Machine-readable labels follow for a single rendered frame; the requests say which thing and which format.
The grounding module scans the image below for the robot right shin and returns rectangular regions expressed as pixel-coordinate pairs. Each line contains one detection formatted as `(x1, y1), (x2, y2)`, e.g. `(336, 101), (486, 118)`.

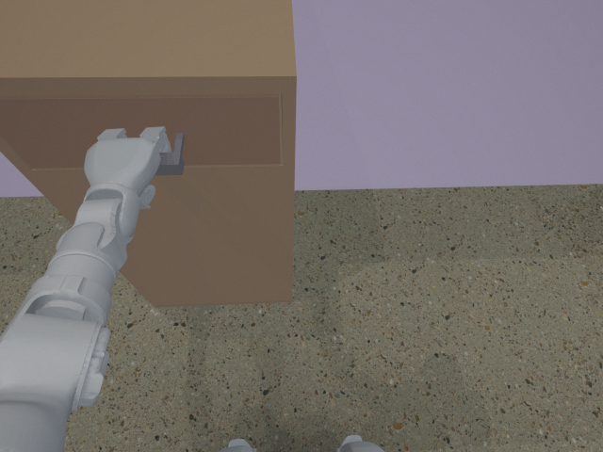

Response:
(339, 435), (363, 449)

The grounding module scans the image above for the robot left forearm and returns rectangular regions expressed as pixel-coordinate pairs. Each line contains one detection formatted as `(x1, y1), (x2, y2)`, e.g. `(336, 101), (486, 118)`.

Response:
(0, 183), (141, 357)

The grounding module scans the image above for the robot left hand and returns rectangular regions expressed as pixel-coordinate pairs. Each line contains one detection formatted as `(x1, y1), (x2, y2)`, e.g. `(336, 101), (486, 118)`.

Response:
(84, 126), (171, 209)

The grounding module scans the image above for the handle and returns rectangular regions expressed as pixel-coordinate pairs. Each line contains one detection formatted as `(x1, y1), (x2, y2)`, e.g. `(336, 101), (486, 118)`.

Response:
(155, 133), (185, 175)

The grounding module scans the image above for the robot left shin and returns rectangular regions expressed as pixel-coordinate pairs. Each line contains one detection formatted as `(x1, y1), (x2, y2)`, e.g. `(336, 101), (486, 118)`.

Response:
(228, 439), (250, 447)

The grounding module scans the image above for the robot shin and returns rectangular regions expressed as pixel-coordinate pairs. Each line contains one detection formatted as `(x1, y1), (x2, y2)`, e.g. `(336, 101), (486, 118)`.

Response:
(228, 439), (250, 447)
(339, 435), (363, 449)

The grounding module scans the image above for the drawer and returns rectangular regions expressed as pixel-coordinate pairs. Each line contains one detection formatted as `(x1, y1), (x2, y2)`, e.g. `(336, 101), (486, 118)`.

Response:
(0, 94), (281, 169)

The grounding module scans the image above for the cabinet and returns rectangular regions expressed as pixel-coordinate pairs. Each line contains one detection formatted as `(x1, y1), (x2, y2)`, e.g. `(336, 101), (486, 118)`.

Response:
(0, 0), (297, 308)

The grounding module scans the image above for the left robot upper arm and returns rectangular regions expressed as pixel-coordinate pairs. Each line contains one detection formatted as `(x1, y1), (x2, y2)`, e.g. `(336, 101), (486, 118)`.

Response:
(0, 314), (111, 452)

